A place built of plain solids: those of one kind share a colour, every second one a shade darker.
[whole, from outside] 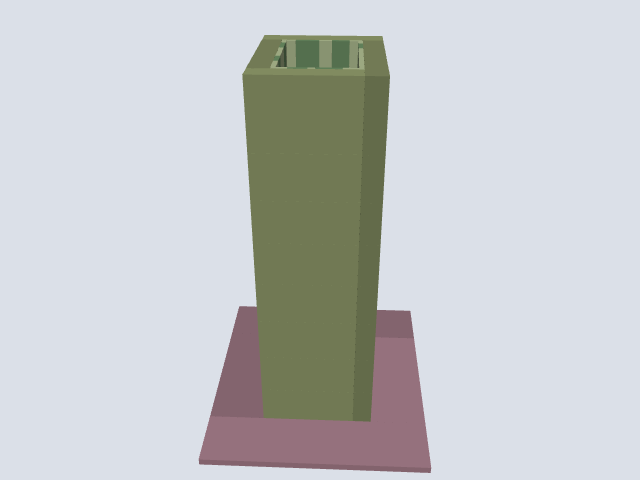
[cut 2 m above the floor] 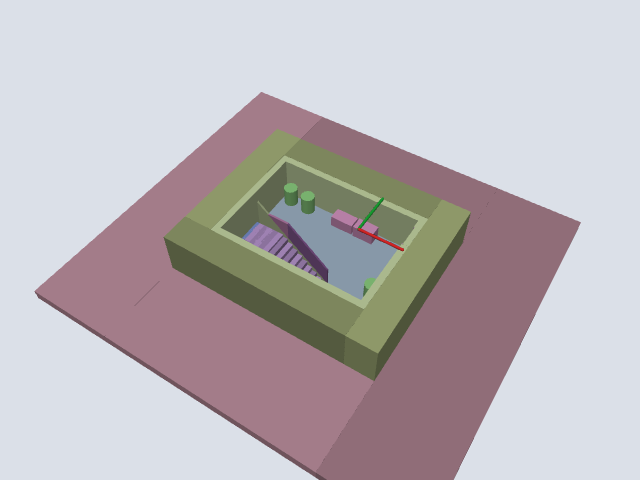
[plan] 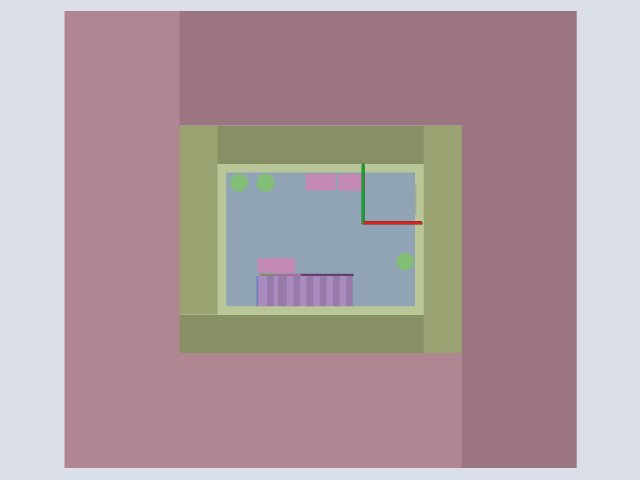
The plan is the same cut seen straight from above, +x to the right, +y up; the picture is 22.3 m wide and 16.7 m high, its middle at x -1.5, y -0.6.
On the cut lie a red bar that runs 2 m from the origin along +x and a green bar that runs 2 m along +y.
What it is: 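Pilots' lookouts, coast signal stations and time-ball towers of northern Europe's harbours, in general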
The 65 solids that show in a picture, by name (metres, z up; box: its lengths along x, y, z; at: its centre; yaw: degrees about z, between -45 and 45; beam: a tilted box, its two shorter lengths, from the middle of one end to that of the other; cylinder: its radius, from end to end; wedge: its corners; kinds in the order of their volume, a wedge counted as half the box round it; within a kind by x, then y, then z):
{
 "wall_fill_1": {"box": [1.33, 6.58, 3.14], "at": [-5.73, 0.08, 1.22]},
 "wall_fill_2": {"box": [1.33, 6.58, 3.02], "at": [-5.73, 0.08, 4.3]},
 "wall_fill_3": {"box": [1.33, 6.58, 3.11], "at": [-5.73, 0.08, 7.36]},
 "wall_fill_4": {"box": [1.33, 6.58, 3.01], "at": [-5.73, 0.08, 10.42]},
 "wall_fill_5": {"box": [1.33, 6.58, 3.05], "at": [-5.73, 0.08, 13.45]},
 "wall_fill_6": {"box": [1.33, 6.58, 2.93], "at": [-5.73, 0.08, 16.44]},
 "wall_fill_7": {"box": [1.33, 6.58, 3.04], "at": [-5.73, 0.08, 19.42]},
 "wall_fill_8": {"box": [1.33, 6.58, 4.5], "at": [-5.73, 0.08, 23.19]},
 "wall_fill_9": {"box": [8.5, 1.33, 3.14], "at": [-2.14, -3.87, 1.22]},
 "wall_fill_10": {"box": [8.5, 1.33, 3.02], "at": [-2.14, -3.87, 4.3]},
 "wall_fill_11": {"box": [8.5, 1.33, 3.11], "at": [-2.14, -3.87, 7.36]},
 "wall_fill_12": {"box": [8.5, 1.33, 3.01], "at": [-2.14, -3.87, 10.42]},
 "wall_fill_13": {"box": [8.5, 1.33, 3.05], "at": [-2.14, -3.87, 13.45]},
 "wall_fill_14": {"box": [8.5, 1.33, 2.93], "at": [-2.14, -3.87, 16.44]},
 "wall_fill_15": {"box": [8.5, 1.33, 3.04], "at": [-2.14, -3.87, 19.42]},
 "wall_fill_16": {"box": [8.5, 1.33, 4.5], "at": [-2.14, -3.87, 23.19]},
 "wall_fill_17": {"box": [7.17, 1.33, 3.14], "at": [-1.48, 2.71, 1.22]},
 "wall_fill_18": {"box": [7.17, 1.33, 4.5], "at": [-1.48, 2.71, 23.19]},
 "wall_fill_19": {"box": [1.33, 7.9, 3.14], "at": [2.77, -0.58, 1.22]},
 "wall_fill_20": {"box": [1.33, 7.9, 4.5], "at": [2.77, -0.58, 23.19]},
 "ground_garden_1": {"box": [4.0, 15.9, 0.5], "at": [-8.39, -0.58, -0.27]},
 "ground_garden_2": {"box": [9.82, 4.0, 0.5], "at": [-1.48, -6.53, -0.27]},
 "ground_garden_3": {"box": [9.82, 4.0, 0.5], "at": [-1.48, 5.37, -0.27]},
 "ground_garden_4": {"box": [4.0, 15.9, 0.5], "at": [5.43, -0.58, -0.27]},
 "wall_1": {"box": [0.3, 5.25, 3.14], "at": [-4.91, -0.58, 1.22]},
 "wall_2": {"wedge": [[-3.59, -1.85, -0.05], [-3.59, -1.85, 3.24], [-3.59, -1.77, -0.05], [-3.59, -1.77, 3.24], [-0.33, -1.85, -0.05], [-0.33, -1.85, 0.26], [-0.33, -1.77, -0.05], [-0.33, -1.77, 0.26]]},
 "wall_3": {"box": [4.99, 0.3, 4.5], "at": [-2.57, -3.06, 23.19]},
 "wall_4": {"box": [7.17, 0.3, 3.14], "at": [-1.48, -3.06, 1.22]},
 "wall_5": {"box": [7.17, 0.3, 3.14], "at": [-1.48, 1.89, 1.22]},
 "wall_6": {"box": [2.11, 0.3, 4.5], "at": [-1.14, 1.89, 23.19]},
 "wall_7": {"box": [0.3, 0.85, 4.5], "at": [1.96, -2.78, 23.19]},
 "wall_8": {"box": [0.3, 3.5, 3.14], "at": [1.96, -1.45, 1.22]},
 "wall_9": {"box": [0.3, 0.83, 4.5], "at": [1.96, -0.8, 23.19]},
 "wall_10": {"box": [0.3, 0.89, 4.5], "at": [1.96, 1.6, 23.19]},
 "wall_11": {"box": [0.3, 0.7, 3.14], "at": [1.96, 1.7, 1.22]},
 "wall_12": {"box": [0.26, 1.05, 2.1], "at": [1.98, 0.82, 1.05]},
 "floor_1": {"box": [6.58, 4.65, 0.35], "at": [-1.48, -0.58, -0.18]},
 "step_1": {"box": [0.31, 1.05, 2.98], "at": [-3.5, -2.38, 1.44]},
 "step_2": {"box": [0.31, 1.06, 2.77], "at": [-3.27, -2.38, 1.34]},
 "step_3": {"box": [0.31, 1.06, 2.56], "at": [-3.04, -2.38, 1.23]},
 "step_4": {"box": [0.31, 1.06, 2.35], "at": [-2.81, -2.38, 1.13]},
 "step_5": {"box": [0.31, 1.06, 2.15], "at": [-2.58, -2.38, 1.02]},
 "step_6": {"box": [0.31, 1.06, 1.94], "at": [-2.35, -2.38, 0.92]},
 "step_7": {"box": [0.31, 1.06, 1.73], "at": [-2.12, -2.38, 0.81]},
 "step_8": {"box": [0.31, 1.06, 1.52], "at": [-1.89, -2.38, 0.71]},
 "step_9": {"box": [0.31, 1.06, 1.31], "at": [-1.66, -2.38, 0.6]},
 "step_10": {"box": [0.31, 1.06, 1.1], "at": [-1.43, -2.38, 0.5]},
 "step_11": {"box": [0.31, 1.06, 0.89], "at": [-1.2, -2.38, 0.39]},
 "step_12": {"box": [0.31, 1.06, 0.68], "at": [-0.97, -2.38, 0.29]},
 "step_13": {"box": [0.31, 1.06, 0.47], "at": [-0.74, -2.38, 0.18]},
 "step_14": {"box": [0.31, 1.06, 0.26], "at": [-0.51, -2.38, 0.08]},
 "wall_head_1": {"box": [0.3, 1.13, 1.91], "at": [-4.91, 0.52, 24.49]},
 "wall_head_2": {"box": [1.21, 0.3, 1.82], "at": [-2.79, 1.89, 24.53]},
 "wall_head_3": {"box": [1.32, 0.3, 1.83], "at": [0.57, 1.89, 24.53]},
 "wall_head_4": {"box": [0.3, 1.14, 1.76], "at": [1.96, -1.78, 24.56]},
 "wall_head_5": {"box": [0.3, 1.54, 1.94], "at": [1.96, 0.38, 24.47]},
 "chest_1": {"box": [1.3, 0.52, 0.67], "at": [-3.02, -1.5, 0.31]},
 "chest_2": {"box": [1.05, 0.57, 0.57], "at": [-1.46, 1.42, 0.27]},
 "chest_3": {"box": [0.96, 0.59, 0.61], "at": [-0.38, 1.41, 0.29]},
 "barrel_1": {"cylinder": 0.31, "from": [-4.32, 1.4, -0.02], "to": [-4.32, 1.4, 0.88]},
 "barrel_2": {"cylinder": 0.31, "from": [-3.39, 1.39, -0.02], "to": [-3.39, 1.39, 0.86]},
 "barrel_3": {"cylinder": 0.3, "from": [1.46, -1.35, -0.02], "to": [1.46, -1.35, 0.95]},
 "floor_hda_1": {"box": [0.14, 1.06, 3.19], "at": [-3.64, -2.38, 1.55]},
 "rail_f1Rab_1": {"wedge": [[-2.17, -1.85, 1.94], [-2.17, -1.85, 2.79], [-2.17, -1.77, 1.94], [-2.17, -1.77, 2.79], [-0.33, -1.85, 0.26], [-0.33, -1.85, 1.11], [-0.33, -1.77, 0.26], [-0.33, -1.77, 1.11]]},
 "rail_1": {"wedge": [[-3.11, -1.85, 2.79], [-3.11, -1.85, 2.79], [-3.11, -1.77, 2.79], [-3.11, -1.77, 2.79], [-2.17, -1.85, 1.94], [-2.17, -1.85, 2.79], [-2.17, -1.77, 1.94], [-2.17, -1.77, 2.79]]}
}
